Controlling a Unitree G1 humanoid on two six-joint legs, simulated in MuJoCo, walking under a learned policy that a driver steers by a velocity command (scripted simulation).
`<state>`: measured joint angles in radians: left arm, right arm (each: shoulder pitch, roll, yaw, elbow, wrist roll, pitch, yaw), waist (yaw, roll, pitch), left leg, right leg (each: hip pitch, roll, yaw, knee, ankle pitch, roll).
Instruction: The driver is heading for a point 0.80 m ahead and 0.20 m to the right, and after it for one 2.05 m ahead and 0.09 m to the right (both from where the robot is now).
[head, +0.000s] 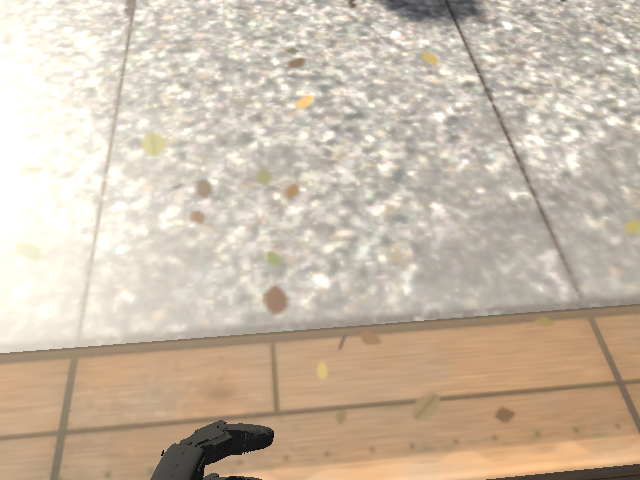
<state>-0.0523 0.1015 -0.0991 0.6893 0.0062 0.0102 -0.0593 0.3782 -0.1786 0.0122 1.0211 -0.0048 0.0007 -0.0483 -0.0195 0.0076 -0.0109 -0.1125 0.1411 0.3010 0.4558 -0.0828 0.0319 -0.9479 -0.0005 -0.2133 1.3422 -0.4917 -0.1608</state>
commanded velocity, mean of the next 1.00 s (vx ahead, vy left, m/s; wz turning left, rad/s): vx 0.33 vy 0.00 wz -0.51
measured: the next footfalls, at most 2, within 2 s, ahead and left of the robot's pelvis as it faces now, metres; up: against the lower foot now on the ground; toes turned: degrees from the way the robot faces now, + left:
left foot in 0.74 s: +0.51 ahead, +0.12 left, +0.36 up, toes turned -24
right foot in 1.38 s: +0.62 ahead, -0.24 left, +0.36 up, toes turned -37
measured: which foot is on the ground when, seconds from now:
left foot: down 0.00-0.00, up 0.02-0.72, down 0.74-1.00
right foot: down 0.00-0.74, up 0.76-1.00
